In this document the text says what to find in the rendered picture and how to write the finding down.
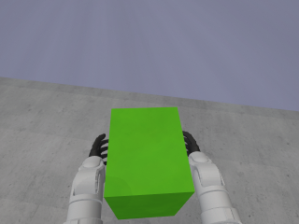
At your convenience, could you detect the left robot hand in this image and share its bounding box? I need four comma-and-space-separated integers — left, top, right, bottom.
89, 133, 109, 165

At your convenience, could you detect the carton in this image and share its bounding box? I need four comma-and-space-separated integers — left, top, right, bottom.
104, 106, 195, 220

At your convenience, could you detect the robot left forearm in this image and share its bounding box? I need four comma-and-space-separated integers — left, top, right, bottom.
63, 156, 106, 224

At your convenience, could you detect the right robot hand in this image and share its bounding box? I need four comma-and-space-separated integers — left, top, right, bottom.
182, 131, 200, 157

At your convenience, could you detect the robot right forearm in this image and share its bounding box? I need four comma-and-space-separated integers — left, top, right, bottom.
188, 151, 243, 224

